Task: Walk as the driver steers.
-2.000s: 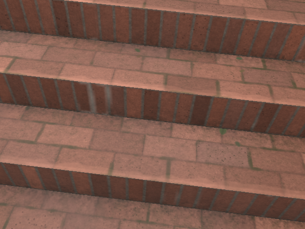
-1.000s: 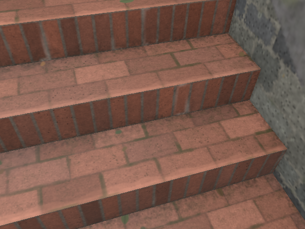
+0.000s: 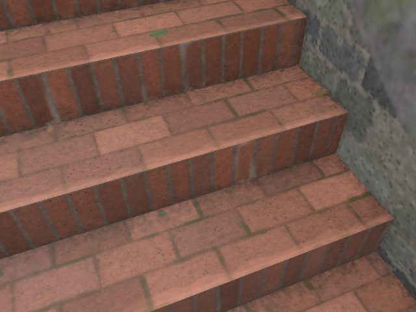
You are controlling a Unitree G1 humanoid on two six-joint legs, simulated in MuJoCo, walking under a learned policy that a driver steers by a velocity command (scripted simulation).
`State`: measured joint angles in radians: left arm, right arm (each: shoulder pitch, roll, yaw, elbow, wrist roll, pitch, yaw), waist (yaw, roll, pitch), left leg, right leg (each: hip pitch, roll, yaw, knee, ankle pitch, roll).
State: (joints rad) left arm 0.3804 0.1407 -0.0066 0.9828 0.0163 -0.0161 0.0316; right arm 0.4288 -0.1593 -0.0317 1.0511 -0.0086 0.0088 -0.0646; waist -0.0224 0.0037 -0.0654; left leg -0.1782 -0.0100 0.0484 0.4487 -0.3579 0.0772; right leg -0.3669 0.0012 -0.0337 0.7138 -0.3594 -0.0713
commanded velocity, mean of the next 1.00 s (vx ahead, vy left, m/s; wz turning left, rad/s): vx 0.44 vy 0.00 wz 0.39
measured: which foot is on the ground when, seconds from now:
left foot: down 0.00-0.10, up 0.12-0.46, down 0.48-1.00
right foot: down 0.00-0.54, up 0.56-0.96, down 0.98-1.00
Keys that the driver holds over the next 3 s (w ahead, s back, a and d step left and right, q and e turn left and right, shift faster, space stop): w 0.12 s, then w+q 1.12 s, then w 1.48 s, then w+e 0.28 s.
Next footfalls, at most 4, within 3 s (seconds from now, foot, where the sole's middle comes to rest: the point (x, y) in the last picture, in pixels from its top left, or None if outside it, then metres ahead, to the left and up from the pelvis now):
0.48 left None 0.30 0.09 -0.61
0.98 right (241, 230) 0.65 -0.07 -0.44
1.62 left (99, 157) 0.78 0.31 -0.27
2.12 right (103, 38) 1.10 0.32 -0.09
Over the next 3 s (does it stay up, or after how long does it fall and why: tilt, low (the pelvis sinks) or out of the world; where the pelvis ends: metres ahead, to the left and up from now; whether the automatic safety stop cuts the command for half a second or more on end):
stays up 1.30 0.60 0.84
